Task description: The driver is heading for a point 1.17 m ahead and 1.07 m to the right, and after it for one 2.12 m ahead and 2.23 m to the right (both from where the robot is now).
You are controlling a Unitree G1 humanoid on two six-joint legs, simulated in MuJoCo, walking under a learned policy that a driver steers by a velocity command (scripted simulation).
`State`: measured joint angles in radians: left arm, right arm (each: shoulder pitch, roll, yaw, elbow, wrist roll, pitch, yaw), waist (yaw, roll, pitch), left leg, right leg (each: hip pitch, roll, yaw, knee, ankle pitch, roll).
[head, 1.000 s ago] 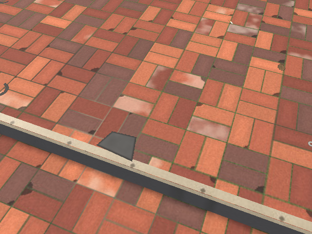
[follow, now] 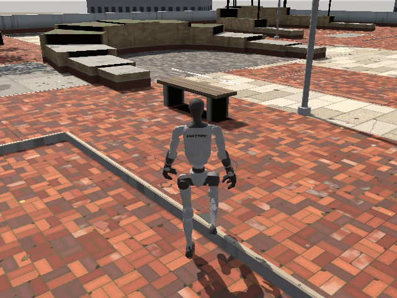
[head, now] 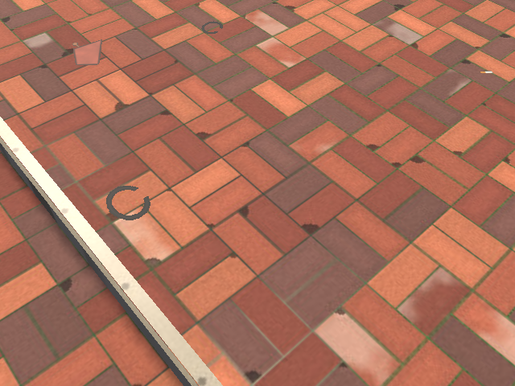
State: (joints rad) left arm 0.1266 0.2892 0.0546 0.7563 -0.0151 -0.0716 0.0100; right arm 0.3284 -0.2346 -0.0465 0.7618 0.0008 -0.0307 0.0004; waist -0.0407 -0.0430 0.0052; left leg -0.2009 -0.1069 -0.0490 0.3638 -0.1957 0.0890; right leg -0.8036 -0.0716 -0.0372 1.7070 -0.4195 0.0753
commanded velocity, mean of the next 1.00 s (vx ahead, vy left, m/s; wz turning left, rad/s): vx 0.07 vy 0.00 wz -0.43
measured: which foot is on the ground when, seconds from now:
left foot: down 0.00-0.28, up 0.30-0.90, down 0.92-1.00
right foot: up 0.00-0.26, down 0.28-0.92, up 0.94-1.00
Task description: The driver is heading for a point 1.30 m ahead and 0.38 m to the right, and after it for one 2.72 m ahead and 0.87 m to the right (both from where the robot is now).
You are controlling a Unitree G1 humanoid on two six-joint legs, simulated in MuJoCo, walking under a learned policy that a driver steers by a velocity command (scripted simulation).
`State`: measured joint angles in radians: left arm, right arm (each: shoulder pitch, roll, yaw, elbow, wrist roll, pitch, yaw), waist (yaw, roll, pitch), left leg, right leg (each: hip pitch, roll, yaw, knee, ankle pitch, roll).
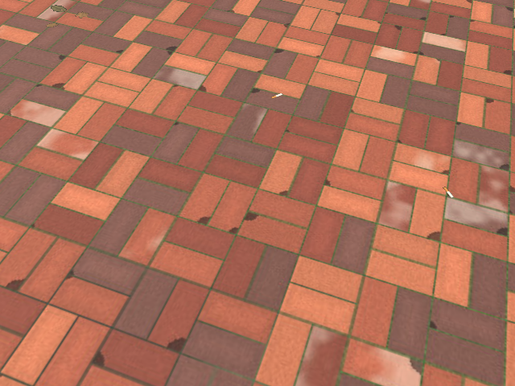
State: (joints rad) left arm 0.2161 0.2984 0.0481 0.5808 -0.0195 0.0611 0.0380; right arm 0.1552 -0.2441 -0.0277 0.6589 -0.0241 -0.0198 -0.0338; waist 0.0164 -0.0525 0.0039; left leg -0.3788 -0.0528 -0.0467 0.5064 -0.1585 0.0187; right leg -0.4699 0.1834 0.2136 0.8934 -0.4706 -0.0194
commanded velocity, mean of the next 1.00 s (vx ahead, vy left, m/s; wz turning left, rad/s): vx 0.00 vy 0.00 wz -0.45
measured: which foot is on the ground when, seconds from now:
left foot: down 0.00-0.38, up 0.40-0.86, down 0.88-1.00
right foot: up 0.00-0.36, down 0.38-1.00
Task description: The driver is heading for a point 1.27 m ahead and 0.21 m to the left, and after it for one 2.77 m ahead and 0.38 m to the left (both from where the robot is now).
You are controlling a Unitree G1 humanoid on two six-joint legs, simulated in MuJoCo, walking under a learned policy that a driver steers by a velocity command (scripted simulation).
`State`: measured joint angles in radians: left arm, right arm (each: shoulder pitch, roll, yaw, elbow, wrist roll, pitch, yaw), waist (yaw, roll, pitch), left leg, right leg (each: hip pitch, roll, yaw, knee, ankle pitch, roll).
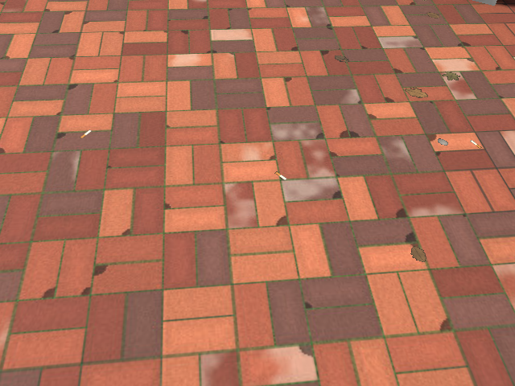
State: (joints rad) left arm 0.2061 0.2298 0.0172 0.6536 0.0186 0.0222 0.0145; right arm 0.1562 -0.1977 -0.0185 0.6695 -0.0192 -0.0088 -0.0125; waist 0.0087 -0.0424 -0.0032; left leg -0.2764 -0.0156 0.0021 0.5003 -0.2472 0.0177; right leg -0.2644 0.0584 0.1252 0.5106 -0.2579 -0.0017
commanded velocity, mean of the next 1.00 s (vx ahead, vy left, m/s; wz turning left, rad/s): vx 0.16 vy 0.00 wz -0.02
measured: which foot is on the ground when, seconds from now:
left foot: down 0.00-0.80, up 0.82-1.00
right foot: down 0.00-0.52, up 0.54-0.78, down 0.80-1.00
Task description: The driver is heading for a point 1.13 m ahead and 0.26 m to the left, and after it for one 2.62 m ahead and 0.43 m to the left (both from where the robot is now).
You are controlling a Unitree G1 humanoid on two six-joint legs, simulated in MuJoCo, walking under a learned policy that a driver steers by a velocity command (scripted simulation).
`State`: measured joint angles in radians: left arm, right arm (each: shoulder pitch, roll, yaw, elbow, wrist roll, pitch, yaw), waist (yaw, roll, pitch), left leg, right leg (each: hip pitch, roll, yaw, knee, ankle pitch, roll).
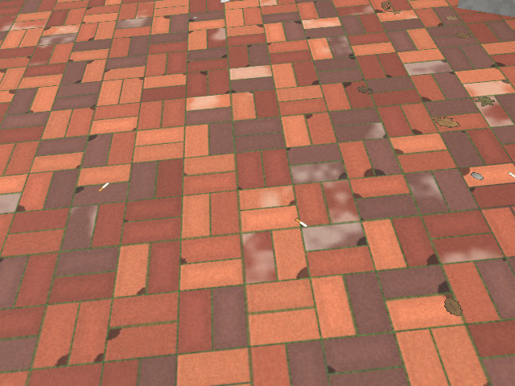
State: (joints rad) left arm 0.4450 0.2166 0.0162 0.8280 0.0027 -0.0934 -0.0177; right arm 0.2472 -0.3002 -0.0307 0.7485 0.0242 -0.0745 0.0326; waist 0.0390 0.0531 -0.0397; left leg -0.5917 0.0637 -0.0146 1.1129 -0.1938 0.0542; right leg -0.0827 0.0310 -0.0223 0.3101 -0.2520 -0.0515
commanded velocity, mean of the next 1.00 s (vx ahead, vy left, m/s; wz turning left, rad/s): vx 0.49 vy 0.00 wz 0.06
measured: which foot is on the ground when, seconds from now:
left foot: up 0.00-0.28, down 0.30-0.84, up 0.86-1.00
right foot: down 0.00-0.32, up 0.34-0.80, down 0.82-1.00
